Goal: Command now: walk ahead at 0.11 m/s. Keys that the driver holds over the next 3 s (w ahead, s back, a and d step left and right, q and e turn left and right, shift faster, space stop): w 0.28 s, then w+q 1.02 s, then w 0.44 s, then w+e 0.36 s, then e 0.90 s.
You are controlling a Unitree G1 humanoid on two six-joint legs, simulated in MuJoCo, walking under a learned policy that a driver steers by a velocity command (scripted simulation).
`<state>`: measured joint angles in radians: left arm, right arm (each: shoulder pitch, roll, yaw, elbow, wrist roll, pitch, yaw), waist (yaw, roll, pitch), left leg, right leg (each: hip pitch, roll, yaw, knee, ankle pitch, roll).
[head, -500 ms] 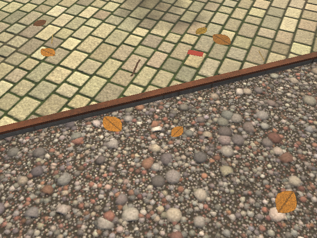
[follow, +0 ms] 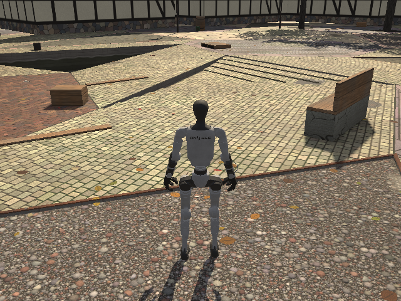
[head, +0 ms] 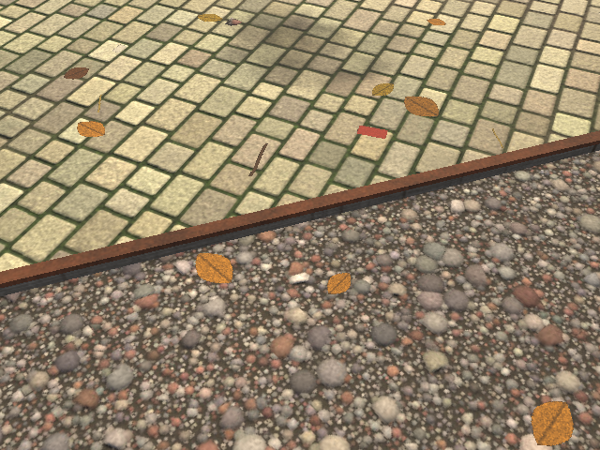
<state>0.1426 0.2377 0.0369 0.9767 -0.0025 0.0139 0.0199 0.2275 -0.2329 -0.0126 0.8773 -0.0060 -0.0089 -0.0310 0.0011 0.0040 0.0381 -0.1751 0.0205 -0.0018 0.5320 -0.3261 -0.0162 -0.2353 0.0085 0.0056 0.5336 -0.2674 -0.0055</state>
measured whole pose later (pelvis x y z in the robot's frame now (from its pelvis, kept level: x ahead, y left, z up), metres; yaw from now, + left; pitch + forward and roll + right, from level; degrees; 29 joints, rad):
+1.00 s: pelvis +0.40 +0.07 +0.01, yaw +20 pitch +1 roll +0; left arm 0.04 0.30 0.05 0.78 0.01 -0.10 0.01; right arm 0.34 -0.27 -0.06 0.78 0.02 -0.06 -0.01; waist -0.07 -0.03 0.02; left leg -0.14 -0.13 -0.14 0.33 -0.20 0.10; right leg -0.67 -0.08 0.13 0.64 0.06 0.06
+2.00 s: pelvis +0.86 +0.34 +0.01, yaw +32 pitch +1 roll +1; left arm 0.17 0.29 0.05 0.80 -0.02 -0.04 -0.01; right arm 0.34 -0.26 -0.06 0.82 -0.02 -0.08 0.01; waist -0.05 -0.04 0.00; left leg -0.02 -0.05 0.13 0.22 -0.22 0.05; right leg -0.77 -0.09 0.08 1.00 -0.08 0.03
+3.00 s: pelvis +1.10 +0.45 +0.04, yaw -3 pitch +2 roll +0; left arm 0.17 0.28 0.07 0.60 -0.02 0.07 -0.01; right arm 0.14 -0.28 -0.06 0.71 0.01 0.02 -0.03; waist -0.03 0.00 0.06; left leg -0.28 0.08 0.12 0.48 -0.22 -0.01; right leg -0.39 -0.02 -0.02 0.69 -0.34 0.04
